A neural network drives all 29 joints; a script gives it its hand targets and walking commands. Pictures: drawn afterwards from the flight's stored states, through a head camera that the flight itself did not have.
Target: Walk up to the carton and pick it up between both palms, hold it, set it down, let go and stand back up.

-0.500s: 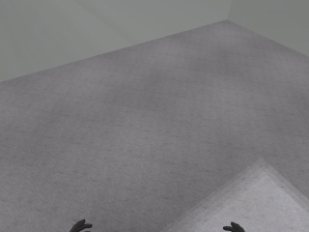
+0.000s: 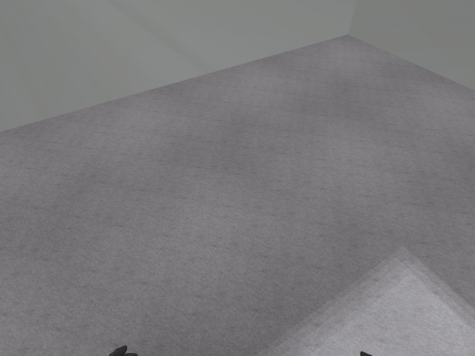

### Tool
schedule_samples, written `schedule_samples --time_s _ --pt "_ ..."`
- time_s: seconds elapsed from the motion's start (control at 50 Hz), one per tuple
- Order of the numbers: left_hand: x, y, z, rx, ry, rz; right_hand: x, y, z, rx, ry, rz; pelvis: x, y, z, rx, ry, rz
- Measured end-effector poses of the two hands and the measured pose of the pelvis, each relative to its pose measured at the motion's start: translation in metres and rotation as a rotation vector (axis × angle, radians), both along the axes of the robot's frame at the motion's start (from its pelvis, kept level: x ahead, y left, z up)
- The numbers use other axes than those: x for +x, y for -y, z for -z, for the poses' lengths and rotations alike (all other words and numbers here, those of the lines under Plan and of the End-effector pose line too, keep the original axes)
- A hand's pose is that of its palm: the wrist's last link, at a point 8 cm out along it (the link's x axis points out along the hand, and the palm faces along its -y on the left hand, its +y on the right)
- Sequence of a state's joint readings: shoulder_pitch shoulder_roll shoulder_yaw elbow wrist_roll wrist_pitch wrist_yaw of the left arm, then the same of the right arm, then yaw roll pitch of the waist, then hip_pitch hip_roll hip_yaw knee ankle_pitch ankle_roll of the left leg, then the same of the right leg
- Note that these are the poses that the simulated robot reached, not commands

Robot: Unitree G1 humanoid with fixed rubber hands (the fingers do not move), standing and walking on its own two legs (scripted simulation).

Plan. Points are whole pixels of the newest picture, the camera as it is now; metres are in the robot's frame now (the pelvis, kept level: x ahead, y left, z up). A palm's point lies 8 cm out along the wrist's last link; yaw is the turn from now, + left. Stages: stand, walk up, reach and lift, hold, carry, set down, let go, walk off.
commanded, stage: stand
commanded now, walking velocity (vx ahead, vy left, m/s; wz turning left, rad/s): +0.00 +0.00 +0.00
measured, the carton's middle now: out of the picture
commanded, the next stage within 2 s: none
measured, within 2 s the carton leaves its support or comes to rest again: neither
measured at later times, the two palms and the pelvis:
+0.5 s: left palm out of the picture +0.06 +0.23 -0.12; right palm out of the picture +0.06 -0.24 -0.12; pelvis -0.01 +0.00 +0.00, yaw +0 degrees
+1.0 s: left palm out of the picture +0.01 +0.24 -0.13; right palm out of the picture +0.00 -0.23 -0.13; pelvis +0.00 +0.00 +0.01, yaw +0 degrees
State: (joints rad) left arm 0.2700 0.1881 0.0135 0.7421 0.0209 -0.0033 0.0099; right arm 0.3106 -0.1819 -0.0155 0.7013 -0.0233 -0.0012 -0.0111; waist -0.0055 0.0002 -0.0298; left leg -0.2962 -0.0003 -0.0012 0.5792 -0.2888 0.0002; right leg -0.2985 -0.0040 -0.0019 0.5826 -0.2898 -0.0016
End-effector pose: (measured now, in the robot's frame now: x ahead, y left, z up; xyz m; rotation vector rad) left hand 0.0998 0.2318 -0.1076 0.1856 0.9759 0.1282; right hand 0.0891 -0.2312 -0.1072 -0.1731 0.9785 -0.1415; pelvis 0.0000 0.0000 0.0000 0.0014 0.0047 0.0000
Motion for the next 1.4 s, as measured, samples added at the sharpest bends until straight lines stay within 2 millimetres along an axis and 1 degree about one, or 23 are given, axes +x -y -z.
schedule_samples --time_s 0.08,0.26,0.42,0.5,0.72,0.84,1.06,1.2,1.4 --pt "-0.003 0.0 0.001 0.002 -0.012 -0.002 -0.005 0.002 0.001 -0.003 -0.016 0.008 -0.001 0.0 0.0 0.0 0.002 0.001" --pt "-0.017 -0.001 0.005 0.002 -0.06 -0.016 -0.023 0.004 0.006 0.0 -0.072 0.02 -0.003 0.001 -0.002 0.001 0.005 -0.001" --pt "-0.03 0.0 0.007 0.0 -0.087 -0.036 -0.025 0.003 0.007 0.004 -0.081 0.019 -0.004 0.002 -0.003 0.003 0.011 -0.002" --pt "-0.038 -0.001 0.008 0.003 -0.112 -0.042 -0.03 0.005 0.008 0.001 -0.095 0.029 -0.005 0.002 -0.004 0.001 0.013 -0.002" --pt "-0.058 -0.005 0.013 0.002 -0.18 -0.058 -0.057 0.008 0.012 -0.01 -0.182 0.052 -0.007 0.001 -0.007 -0.001 0.018 0.0" --pt "-0.069 -0.01 0.015 0.009 -0.219 -0.069 -0.07 0.003 0.015 0.001 -0.225 0.067 -0.006 -0.001 -0.008 -0.001 0.023 0.001" --pt "-0.091 -0.005 0.021 -0.014 -0.309 -0.085 -0.094 -0.007 0.02 0.018 -0.323 0.082 -0.004 -0.005 -0.01 -0.001 0.021 0.0" --pt "-0.101 -0.003 0.023 -0.022 -0.354 -0.095 -0.098 -0.014 0.022 0.028 -0.361 0.085 0.0 -0.006 -0.01 -0.002 0.019 0.0" --pt "-0.106 0.004 0.025 -0.036 -0.391 -0.099 -0.098 -0.021 0.025 0.043 -0.387 0.087 0.006 -0.007 -0.011 -0.002 0.022 0.001"
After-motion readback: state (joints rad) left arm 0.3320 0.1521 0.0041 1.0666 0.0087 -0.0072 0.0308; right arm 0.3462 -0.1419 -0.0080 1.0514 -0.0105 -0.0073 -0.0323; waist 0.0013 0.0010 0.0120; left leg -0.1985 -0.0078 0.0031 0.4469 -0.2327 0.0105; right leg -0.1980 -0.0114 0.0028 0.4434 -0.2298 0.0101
